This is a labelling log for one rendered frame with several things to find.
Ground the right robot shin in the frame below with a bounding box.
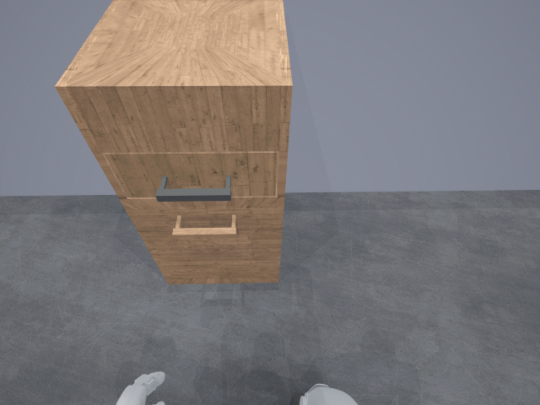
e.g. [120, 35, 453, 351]
[307, 384, 329, 393]

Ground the left robot hand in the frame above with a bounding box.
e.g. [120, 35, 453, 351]
[116, 371, 165, 405]

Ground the cabinet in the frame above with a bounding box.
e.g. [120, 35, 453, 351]
[55, 0, 293, 284]

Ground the right robot thigh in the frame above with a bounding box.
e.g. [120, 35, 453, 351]
[300, 387, 358, 405]

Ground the drawer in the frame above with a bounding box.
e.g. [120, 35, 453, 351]
[105, 151, 277, 197]

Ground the handle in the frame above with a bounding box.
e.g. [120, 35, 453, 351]
[172, 228, 236, 239]
[155, 175, 231, 202]

